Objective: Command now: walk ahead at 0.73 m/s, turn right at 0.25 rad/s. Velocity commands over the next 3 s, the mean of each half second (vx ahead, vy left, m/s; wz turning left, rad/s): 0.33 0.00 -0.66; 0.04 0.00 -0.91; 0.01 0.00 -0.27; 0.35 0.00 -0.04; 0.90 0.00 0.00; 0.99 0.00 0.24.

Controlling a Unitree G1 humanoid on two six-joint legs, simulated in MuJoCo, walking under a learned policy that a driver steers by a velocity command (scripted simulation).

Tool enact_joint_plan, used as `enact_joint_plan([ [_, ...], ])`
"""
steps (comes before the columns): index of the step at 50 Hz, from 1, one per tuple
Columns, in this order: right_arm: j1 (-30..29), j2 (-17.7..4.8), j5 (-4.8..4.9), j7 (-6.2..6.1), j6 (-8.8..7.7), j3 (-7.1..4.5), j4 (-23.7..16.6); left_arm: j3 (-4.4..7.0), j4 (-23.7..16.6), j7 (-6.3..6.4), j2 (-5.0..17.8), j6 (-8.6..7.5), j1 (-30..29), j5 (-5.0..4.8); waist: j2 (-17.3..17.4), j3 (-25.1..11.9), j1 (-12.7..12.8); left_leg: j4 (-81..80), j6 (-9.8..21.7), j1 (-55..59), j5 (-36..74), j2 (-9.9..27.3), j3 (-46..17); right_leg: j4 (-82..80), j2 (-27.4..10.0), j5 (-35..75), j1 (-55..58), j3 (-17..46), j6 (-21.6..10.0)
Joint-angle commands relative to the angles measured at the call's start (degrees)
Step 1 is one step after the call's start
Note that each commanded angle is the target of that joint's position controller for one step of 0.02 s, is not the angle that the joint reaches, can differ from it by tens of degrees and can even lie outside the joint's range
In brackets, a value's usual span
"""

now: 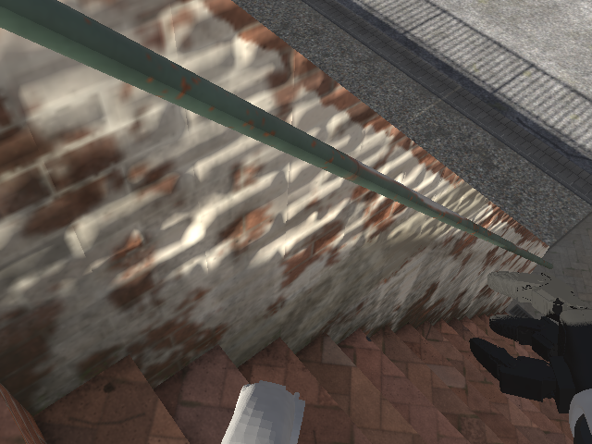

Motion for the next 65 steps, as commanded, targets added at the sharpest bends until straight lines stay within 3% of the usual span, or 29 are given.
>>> enact_joint_plan([
  [1, 12.35, -4.61, -1.76, 2.97, -1.33, 0.85, -1.35, 0.51, -8.51, 2.47, 5.24, -2.86, -12.77, -2.16, 11.84, -8.66, -14.59, -49.27, 0.41, 15.3, 36.37, 8.18, -5.18, -9.05, -12.81, 43.41, -6.72, 26.41, -7.26],
  [3, 6.26, -2.49, -1.08, 2.8, -0.93, 0.69, -3.73, 2.25, -6.77, 3.41, 10.57, -3.42, -16.43, -2.18, 6.61, -11.97, -13.32, -45.57, -3.09, 35.42, 37.71, 6.66, -7.71, -11.08, -15.24, 39.11, -14.33, 36.24, -10.58],
  [5, 5.26, -9.42, 0.6, 4.37, -1.42, -2.26, -1.73, 2.3, -5.32, 5.03, 6.78, -3.2, -9.99, -3.14, 5.77, -5.22, -9.07, -61.15, -3.84, 10.23, 38.17, 8.71, -11.93, 2.39, -13.08, 28.49, 12.03, 33.9, -10.95],
  [8, 2.6, -5.35, 1.06, 7.79, -4.47, -0.92, 1.56, 1.0, -3.55, 5.18, -3.71, -0.09, -3.34, -0.52, 8.8, -4.13, -3.83, -87.8, -0.12, 33.38, 37.54, 4.18, -4.93, 13.4, -1.83, 26.44, 1.54, 23.52, -6.03],
  [9, 9.72, -4.34, 0.53, 8.96, -4.38, -1.8, 7.36, -1.58, -2.37, 3.51, -13.83, 2.36, 5.27, -1.04, 22.55, -11.03, -1.27, -94.47, 5.4, 56.97, 36.49, 13.84, -18.79, 37.31, 6.28, -2.44, -24.99, 7.74, -0.7],
  [10, 16.54, -4.62, 2.64, 8.72, -3.62, -2.83, 9.69, -2.55, -4.15, 2.57, -12.29, 2.8, 4.17, 0.41, 26.09, -20.42, -5.11, -96.5, 10.67, 64.98, 8.78, 22.11, -35.14, 38.78, 3.38, -11.33, -29.15, 3.03, -0.48],
  [11, 21.98, -1.54, 2.22, 8.89, -3.45, -2.44, 10.84, -0.07, -6.58, 2.75, -4.71, 3.95, -6.29, -1.46, 13.57, -17.16, -11.63, -91.34, 11.95, 63.27, -0.56, 21.01, -35.33, 36.66, 0.23, -8.46, -33.28, 9.27, -0.68],
  [14, 12.56, -3.07, 0.92, 4.89, -0.39, -2.74, 12.29, 1.03, -16.34, 5.61, -1.69, 4.72, -20.82, 0.44, 12.28, -5.19, -8.84, -80.76, 6.78, 41.46, 7.27, 22.26, -25.52, 29.64, -4.39, -5.9, -32.4, 6.99, 1.17],
  [16, 0.44, -3.33, -1.35, 1.61, 0.79, -1.63, 8.36, 2.11, -14.26, 7.15, -0.42, 6.01, -11.38, 1.32, 8.77, -8.17, 0.2, -67.89, 0.95, 20.57, 3.78, 17.41, -9.42, 29.7, -2.01, 19.22, -15.74, -1.97, 3.97],
  [17, 2.41, -2.02, 0.81, 0.09, 0.5, -1.54, 8.15, 2.32, -15.33, 7.64, 0.76, 5.9, -12.95, 1.51, 10.52, -8.0, -2.02, -60.14, -3.31, 23.26, -0.84, 16.78, -7.52, 28.57, -6.03, 21.92, -20.53, 7.17, 4.63],
  [20, 3.83, 0.29, 1.15, -2.68, 1.48, 0.47, 7.25, 0.28, -18.31, 5.3, -2.36, 6.82, -11.33, -1.26, 5.3, -2.35, 1.01, -55.48, -6.07, 22.46, -9.48, 14.14, 3.24, -6.77, -6.52, 47.83, -17.11, 1.35, 4.44],
  [22, 10.57, -2.93, 1.27, -3.04, 1.73, -1.8, 11.27, 1.87, -16.33, 2.43, 0.56, 5.27, -13.2, -2.3, 4.18, -2.4, -3.36, -46.64, -6.39, 26.1, -2.73, 12.36, 3.3, -25.62, -9.28, 47.05, -5.17, -0.07, 0.91],
  [23, 8.01, -5.09, 1.18, -3.54, 1.91, -3.03, 13.76, 2.87, -13.35, 1.25, 1.35, 3.67, -4.35, -4.45, 5.37, -6.72, 2.83, -38.08, -6.22, 16.33, -2.97, 9.7, 4.82, -27.39, -10.33, 54.58, 14.49, -0.39, -2.19],
  [24, 1.34, -7.03, -0.73, -3.1, 1.36, -3.91, 14.94, 3.7, -11.82, 0.84, 4.1, 2.86, 5.25, -2.73, -3.55, -9.63, 12.68, -12.53, -6.52, 0.08, -10.17, 2.78, 10.14, -10.4, -9.68, 48.47, 30.72, 0.75, -5.41],
  [25, -10.75, -4.29, 1.09, -2.69, 1.82, -3.6, 8.81, 2.22, -11.83, 0.62, 6.22, 3.36, 12.75, 0.02, -10.37, -6.49, 17.11, 11.08, -5.99, -11.15, -9.45, -2.5, 8.78, -4.29, -11.44, 45.13, 24.87, 5.94, -2.14],
  [27, -2.31, 4.2, -1.27, -0.3, 1.33, -0.81, -0.07, 2.65, -15.1, 4.34, 13.47, 4.8, -6.99, -0.74, -38.54, -4.14, -4.66, 3.84, -0.61, -28.98, -3.06, 1.35, 1.81, -8.87, -9.76, 56.36, 17.71, 18.57, 6.24],
  [29, -7.54, -0.03, 0.08, 0.08, 0.94, -0.72, 0.8, 1.4, -21.95, 7.2, 11.66, 6.51, -19.91, 2.21, -15.37, -10.12, -5.81, -6.46, -2.0, -26.59, 9.82, 0.46, -1.41, -16.1, -16.4, 28.48, 8.44, 35.82, 1.97],
  [30, -5.35, -0.16, -0.42, 0.2, 1.74, -0.21, -0.05, 0.2, -23.94, 8.79, 10.77, 5.71, -21.57, 3.8, -14.62, -12.21, -8.53, -14.33, -3.0, -20.86, 18.7, -0.98, -5.13, -16.51, -18.39, 28.03, -0.14, 46.32, -1.24],
  [34, 1.94, -3.18, -2.79, 1.11, 3.28, -1.27, 1.22, -1.24, -23.33, 10.78, 8.67, 5.48, -28.93, -0.28, -0.03, -18.94, -14.8, -26.83, -7.46, 3.8, 38.05, -3.15, -6.82, -2.3, -11.84, 40.6, -4.35, 36.79, -3.71],
  [38, -7.24, -1.14, 0.3, 1.92, 4.16, -1.46, -1.64, -2.74, -21.75, 9.68, 2.57, 2.76, -18.07, -0.13, -2.01, -6.15, -8.14, -30.34, -9.96, -5.98, 23.81, -5.78, -11.42, -0.13, -7.84, 25.58, 0.66, 40.18, -12.1],
  [45, -1.99, -2.11, -3.83, 5.54, 0.99, -1.15, 1.05, -2.05, -23.62, 12.57, -0.83, 5.06, -21.85, -2.31, 4.45, -3.94, -8.21, -77.39, -6.1, 28.62, 60.93, -5.42, -4.52, 10.61, 5.47, 1.63, -17.49, 26.98, -5.51],
  [50, 10.39, -6.07, -2.01, 5.93, -0.98, -3.08, 5.36, -2.05, -21.73, 8.59, -3.77, 3.96, -30.64, -0.92, -10.6, -5.14, -10.85, -95.04, -3.13, 47.17, 63.3, 2.98, -7.27, 25.03, 5.21, 15.53, -21.49, 28.36, -8.11],
  [54, 41.25, -3.81, -0.76, 6.45, 0.19, -2.74, 16.02, -2.39, -18.01, 4.85, -9.11, 1.23, -26.25, -1.1, 13.04, -13.73, -20.46, -90.04, 6.07, 97.65, 93.04, 14.82, -3.94, 76.53, 14.66, -25.97, -56.44, 9.15, 5.29],
  [55, 34.65, -8.42, 0.24, 6.82, 0.74, -1.88, 16.33, -2.44, -19.63, 3.84, -9.94, 0.52, -17.26, -3.19, 20.59, -16.88, -11.25, -83.92, 11.14, 96.37, 95.21, 18.6, -11.84, 89.72, 10.04, -25.27, -59.95, 11.83, 8.38],
  [57, 26.83, -14.1, -2.49, 4.55, 3.33, -3.12, 13.97, -1.45, -22.51, 4.55, -5.99, 1.18, -27.85, -5.18, 13.86, -13.5, -12.07, -99.64, 14.83, 75.84, 45.77, 20.54, -19.15, 101.79, 3.94, -14.22, -56.87, 3.27, 10.19],
  [58, 26.52, -11.0, -1.04, 4.73, 3.68, -1.5, 12.49, -1.12, -21.89, 5.33, -4.85, 1.97, -28.32, -4.36, 5.84, -10.86, -11.14, -99.63, 16.4, 66.69, 50.67, 19.56, -18.78, 106.04, 2.96, -12.29, -51.87, 5.51, 10.63],
  [59, 21.96, -15.68, -1.06, 4.0, 3.9, -1.71, 12.63, -2.66, -26.79, 5.89, -7.78, 2.89, -30.13, -4.69, 11.26, -6.36, -7.93, -102.31, 19.96, 58.78, 42.22, 24.29, -29.25, 104.25, 0.95, -8.77, -54.69, 7.06, 11.17],
  [61, 21.52, -10.73, -0.15, 2.38, 5.3, 0.81, 10.8, -2.72, -27.34, 6.94, -7.33, 4.85, -34.48, -4.21, 1.02, -3.15, -10.07, -106.78, 15.27, 52.39, 19.04, 17.98, -24.7, 103.59, 0.55, -5.19, -51.93, 5.63, 11.26],
  [65, 30.5, -4.94, -1.08, 0.69, 5.03, 3.24, 13.55, -4.69, -25.73, 7.17, -13.18, 5.52, -30.7, -4.36, 4.26, -3.41, -11.59, -100.44, 12.98, 55.84, 25.14, 12.29, -16.34, 96.28, -0.45, -2.11, -53.66, 6.05, 11.83],
])
Next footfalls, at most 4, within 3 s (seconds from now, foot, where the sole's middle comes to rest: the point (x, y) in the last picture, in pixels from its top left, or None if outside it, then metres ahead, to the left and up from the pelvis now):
0.14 left None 0.29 0.16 -0.74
0.50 right None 0.22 -0.16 -0.98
1.06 left None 0.51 -0.08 -1.22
1.56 right None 0.26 -0.22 -0.98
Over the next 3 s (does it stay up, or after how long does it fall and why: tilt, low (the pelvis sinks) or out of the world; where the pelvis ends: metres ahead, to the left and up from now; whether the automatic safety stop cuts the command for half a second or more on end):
stays up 0.81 -0.68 -1.13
